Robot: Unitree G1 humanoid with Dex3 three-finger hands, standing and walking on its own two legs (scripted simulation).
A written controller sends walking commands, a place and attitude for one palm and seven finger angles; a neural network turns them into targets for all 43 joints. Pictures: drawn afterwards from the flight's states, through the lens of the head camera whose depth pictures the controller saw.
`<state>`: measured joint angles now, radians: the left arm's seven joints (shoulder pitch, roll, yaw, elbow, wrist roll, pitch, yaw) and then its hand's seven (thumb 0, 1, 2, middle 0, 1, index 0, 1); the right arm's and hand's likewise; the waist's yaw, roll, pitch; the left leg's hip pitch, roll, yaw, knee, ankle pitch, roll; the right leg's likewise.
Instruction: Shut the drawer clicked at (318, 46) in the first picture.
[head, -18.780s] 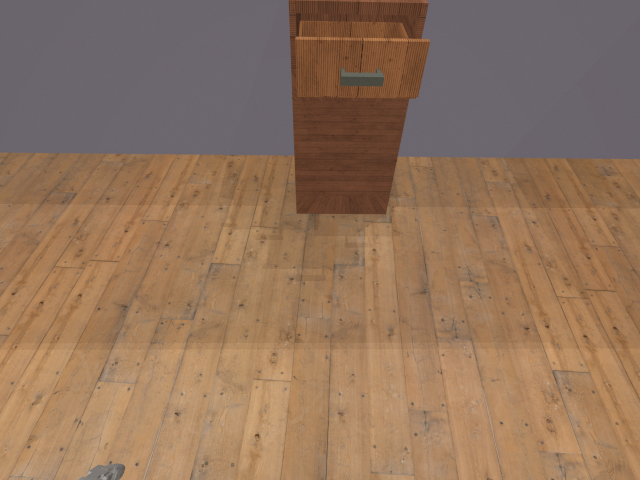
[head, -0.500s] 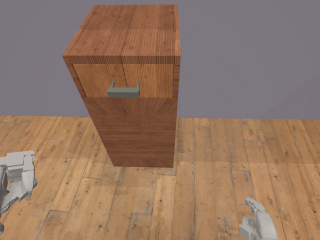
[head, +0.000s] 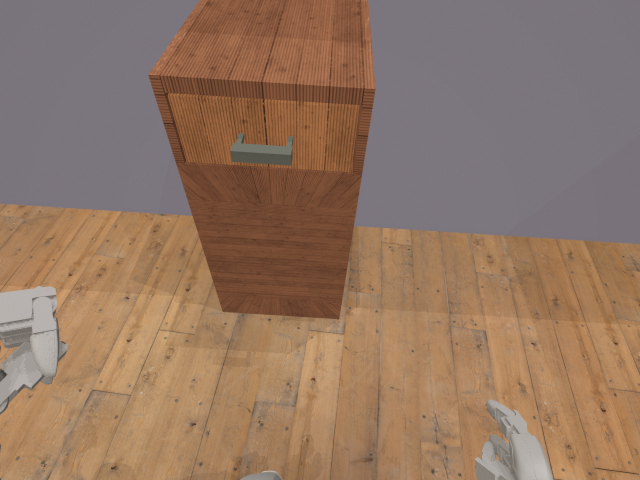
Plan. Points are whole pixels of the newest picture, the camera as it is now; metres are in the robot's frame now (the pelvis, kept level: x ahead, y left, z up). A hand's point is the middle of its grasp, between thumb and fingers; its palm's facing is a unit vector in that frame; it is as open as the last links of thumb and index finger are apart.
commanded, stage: step back with the hand held close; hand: left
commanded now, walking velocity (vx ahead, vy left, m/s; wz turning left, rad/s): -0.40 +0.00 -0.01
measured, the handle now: (263, 146) +0.70 +0.16 -0.01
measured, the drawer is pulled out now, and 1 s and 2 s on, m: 0.00 0.00 0.00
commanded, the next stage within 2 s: stop stepping back and stand still in 0.68 s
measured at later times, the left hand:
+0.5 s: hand (25, 450) +0.12 +0.22 +0.18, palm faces +0.27 -0.83 -0.48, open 3.2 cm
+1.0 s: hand out of the picture +0.06 +0.29 +0.18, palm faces +0.32 -0.88 -0.35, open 3.2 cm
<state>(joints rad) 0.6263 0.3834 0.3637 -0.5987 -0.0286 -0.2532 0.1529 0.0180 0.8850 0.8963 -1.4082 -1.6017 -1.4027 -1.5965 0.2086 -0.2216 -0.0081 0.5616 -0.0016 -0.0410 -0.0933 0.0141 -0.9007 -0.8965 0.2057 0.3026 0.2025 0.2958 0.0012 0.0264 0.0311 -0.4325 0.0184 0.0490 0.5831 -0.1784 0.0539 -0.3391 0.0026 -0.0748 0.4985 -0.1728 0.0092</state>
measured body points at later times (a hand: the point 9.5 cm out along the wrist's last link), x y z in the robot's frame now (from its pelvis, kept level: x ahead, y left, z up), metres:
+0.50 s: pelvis -0.07 -0.01 +0.00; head -0.06 +0.01 +0.45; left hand +0.10 +0.26 +0.21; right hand +0.11 -0.25 -0.07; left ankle +0.09 +0.08 -0.73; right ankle -0.12 -0.12 -0.73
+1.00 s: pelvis -0.15 +0.07 -0.01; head -0.15 +0.12 +0.44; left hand +0.03 +0.34 +0.20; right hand -0.01 -0.17 -0.08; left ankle -0.04 +0.11 -0.73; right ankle -0.19 -0.09 -0.71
